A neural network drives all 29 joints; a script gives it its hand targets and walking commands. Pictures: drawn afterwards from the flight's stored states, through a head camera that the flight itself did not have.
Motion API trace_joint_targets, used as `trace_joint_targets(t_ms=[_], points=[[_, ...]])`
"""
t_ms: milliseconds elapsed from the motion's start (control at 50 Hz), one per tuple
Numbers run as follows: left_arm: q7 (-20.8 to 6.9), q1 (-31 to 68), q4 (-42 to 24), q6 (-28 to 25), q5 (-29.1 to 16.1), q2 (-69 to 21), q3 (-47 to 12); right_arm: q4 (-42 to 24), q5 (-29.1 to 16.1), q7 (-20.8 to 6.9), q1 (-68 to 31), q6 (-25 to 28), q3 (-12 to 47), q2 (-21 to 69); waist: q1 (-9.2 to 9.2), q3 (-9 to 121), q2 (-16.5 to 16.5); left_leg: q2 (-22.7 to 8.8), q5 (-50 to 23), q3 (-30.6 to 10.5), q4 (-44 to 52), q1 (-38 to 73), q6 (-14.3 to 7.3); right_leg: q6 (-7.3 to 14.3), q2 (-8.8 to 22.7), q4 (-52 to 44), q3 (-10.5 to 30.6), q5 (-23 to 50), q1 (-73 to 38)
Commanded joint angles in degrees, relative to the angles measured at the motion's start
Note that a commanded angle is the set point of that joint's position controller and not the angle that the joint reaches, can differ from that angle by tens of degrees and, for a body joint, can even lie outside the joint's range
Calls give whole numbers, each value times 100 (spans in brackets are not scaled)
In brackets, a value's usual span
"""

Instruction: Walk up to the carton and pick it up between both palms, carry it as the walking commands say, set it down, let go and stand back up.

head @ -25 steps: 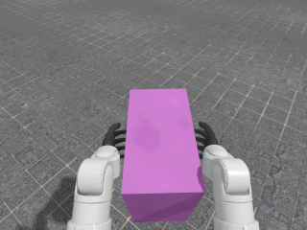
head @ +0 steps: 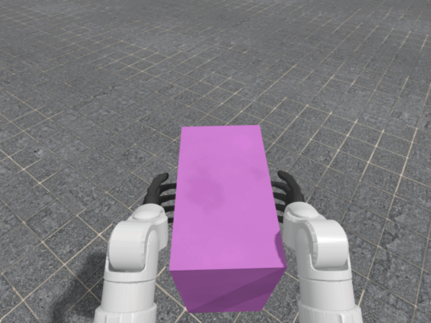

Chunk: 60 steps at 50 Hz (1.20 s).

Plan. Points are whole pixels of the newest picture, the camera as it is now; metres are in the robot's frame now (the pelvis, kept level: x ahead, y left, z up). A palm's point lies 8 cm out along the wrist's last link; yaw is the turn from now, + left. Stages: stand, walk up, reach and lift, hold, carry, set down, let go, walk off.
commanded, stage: carry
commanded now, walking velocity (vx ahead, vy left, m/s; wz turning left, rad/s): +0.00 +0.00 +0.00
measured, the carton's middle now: (222, 222) +0.31 +0.00 +0.03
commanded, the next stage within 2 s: none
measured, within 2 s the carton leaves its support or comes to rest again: neither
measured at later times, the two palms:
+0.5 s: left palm (140, 209) +0.30 +0.15 +0.08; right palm (273, 207) +0.30 -0.09 +0.09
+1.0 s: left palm (142, 207) +0.32 +0.15 +0.06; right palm (267, 207) +0.32 -0.08 +0.06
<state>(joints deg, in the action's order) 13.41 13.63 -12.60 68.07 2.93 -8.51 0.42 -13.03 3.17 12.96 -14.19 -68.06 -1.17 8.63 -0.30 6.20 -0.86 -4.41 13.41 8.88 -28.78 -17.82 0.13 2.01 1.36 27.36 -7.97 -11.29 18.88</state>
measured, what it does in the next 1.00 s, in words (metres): stands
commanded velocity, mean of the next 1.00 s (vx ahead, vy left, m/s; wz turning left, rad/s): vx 0.00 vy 0.00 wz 0.00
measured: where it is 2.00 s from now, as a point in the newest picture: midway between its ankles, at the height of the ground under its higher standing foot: outside the picture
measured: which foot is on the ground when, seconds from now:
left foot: down 0.00-1.00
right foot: down 0.00-1.00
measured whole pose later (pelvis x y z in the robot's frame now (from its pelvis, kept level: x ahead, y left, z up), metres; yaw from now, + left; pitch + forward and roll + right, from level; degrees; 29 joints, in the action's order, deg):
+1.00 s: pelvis +0.02 +0.04 +0.00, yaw +0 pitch +2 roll +0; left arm 9.6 16.6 4.4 53.2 8.2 -9.2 2.5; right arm 2.7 8.2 9.0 -15.6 -52.9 -3.7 9.0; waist 0.0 4.3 -0.2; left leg -1.6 16.4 9.8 -30.1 -15.6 -2.9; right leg -1.2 4.3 29.3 -6.8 -13.7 16.9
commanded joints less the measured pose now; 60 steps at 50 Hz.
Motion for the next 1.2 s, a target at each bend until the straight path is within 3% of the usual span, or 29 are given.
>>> trace_joint_targets(t_ms=[0,420,600,720,1180], points=[[-833,1986,-744,-256,-1408,-5843,-2554,-560,-1322,-796,-1797,217,2483,5802,11,1338,79,-530,-239,-635,445,516,-73,-21,776,-489,768,550,-450],[-1003,2130,-16,-795,-1069,-5665,-2315,79,-1006,-993,-1881,761,2226,5648,17,1426,-3,-564,-893,-677,460,680,-204,-89,705,-193,603,689,-514],[-1220,2287,910,-1444,-732,-5348,-1919,988,-672,-1205,-2035,1414,1823,5357,31,1398,-21,-536,-1170,-672,403,761,-236,-109,706,-109,571,655,-603],[-1227,2274,550,-1599,-885,-5527,-2193,560,-857,-1217,-2034,1588,2123,5536,49,1534,12,-545,-1598,-672,272,912,-304,-103,718,4,540,916,-687],[-1481,2316,1125,-1923,-684,-5512,-2118,1097,-666,-1446,-2065,1911,2048,5548,49,1406,71,-544,-1398,-688,363,826,-309,-64,806,-93,626,794,-755]])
